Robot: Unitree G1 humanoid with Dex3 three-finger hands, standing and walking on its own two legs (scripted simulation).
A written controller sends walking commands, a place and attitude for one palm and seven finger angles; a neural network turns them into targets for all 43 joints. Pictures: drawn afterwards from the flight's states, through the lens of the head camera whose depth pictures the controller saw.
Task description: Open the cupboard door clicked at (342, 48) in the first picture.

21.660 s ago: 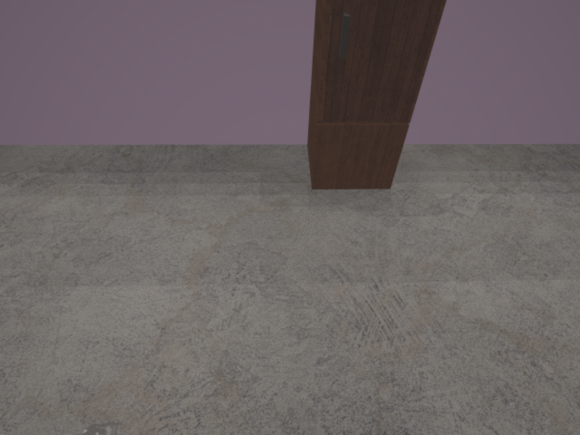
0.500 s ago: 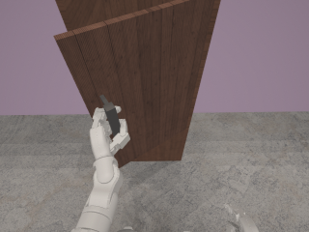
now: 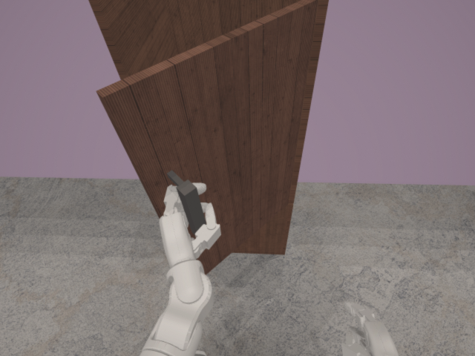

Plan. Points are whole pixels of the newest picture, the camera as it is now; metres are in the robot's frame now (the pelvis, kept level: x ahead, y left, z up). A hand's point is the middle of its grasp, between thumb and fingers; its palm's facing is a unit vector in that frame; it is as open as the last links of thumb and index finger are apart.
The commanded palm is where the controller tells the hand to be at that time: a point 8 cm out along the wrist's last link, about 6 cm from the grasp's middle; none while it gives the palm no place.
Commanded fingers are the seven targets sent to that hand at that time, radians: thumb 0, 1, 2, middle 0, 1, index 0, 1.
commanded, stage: open thumb and fingers to let go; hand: left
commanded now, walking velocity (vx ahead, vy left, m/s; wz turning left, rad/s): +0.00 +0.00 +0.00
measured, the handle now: (187, 205) +0.35 +0.10 +0.07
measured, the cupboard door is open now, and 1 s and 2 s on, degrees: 46 52 49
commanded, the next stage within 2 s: slide the hand sideways off the handle in 0.68 s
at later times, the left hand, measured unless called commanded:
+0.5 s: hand (208, 225) +0.32 +0.06 +0.06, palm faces +0.28 -0.96 -0.03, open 13.9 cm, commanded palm +0.27 +0.10 +0.06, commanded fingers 0.00 -0.50 0.30 -0.21 -0.65 -0.21 -0.65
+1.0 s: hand (213, 255) +0.27 +0.05 +0.06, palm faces -0.24 -0.97 -0.04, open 16.1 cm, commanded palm +0.26 +0.10 +0.06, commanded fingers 0.00 -0.50 0.30 -0.15 -0.30 -0.15 -0.30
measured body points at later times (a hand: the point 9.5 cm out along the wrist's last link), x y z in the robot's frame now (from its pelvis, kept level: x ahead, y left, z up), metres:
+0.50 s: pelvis +0.00 +0.02 +0.00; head +0.03 -0.01 +0.45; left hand +0.30 +0.11 +0.07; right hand +0.16 -0.21 -0.11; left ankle +0.03 +0.16 -0.69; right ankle -0.01 -0.05 -0.69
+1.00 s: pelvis -0.02 +0.05 -0.01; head +0.01 +0.03 +0.44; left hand +0.27 +0.10 +0.06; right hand +0.14 -0.17 -0.11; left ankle +0.03 +0.16 -0.69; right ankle -0.01 -0.05 -0.69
